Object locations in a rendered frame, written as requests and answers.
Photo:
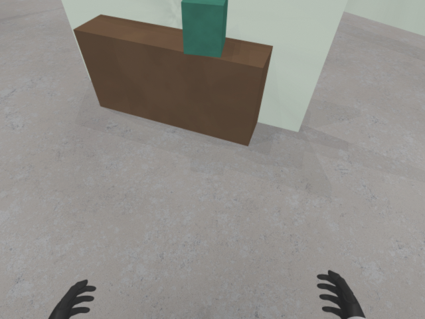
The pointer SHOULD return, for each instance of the robot right hand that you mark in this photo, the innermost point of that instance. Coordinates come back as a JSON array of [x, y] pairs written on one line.
[[349, 306]]

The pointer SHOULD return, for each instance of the carton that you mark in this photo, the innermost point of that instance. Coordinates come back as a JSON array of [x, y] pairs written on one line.
[[204, 26]]

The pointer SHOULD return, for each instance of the robot left hand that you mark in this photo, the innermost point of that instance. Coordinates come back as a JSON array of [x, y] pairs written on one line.
[[64, 310]]

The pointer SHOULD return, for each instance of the pedestal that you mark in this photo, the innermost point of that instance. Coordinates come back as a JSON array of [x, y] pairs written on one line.
[[140, 69]]

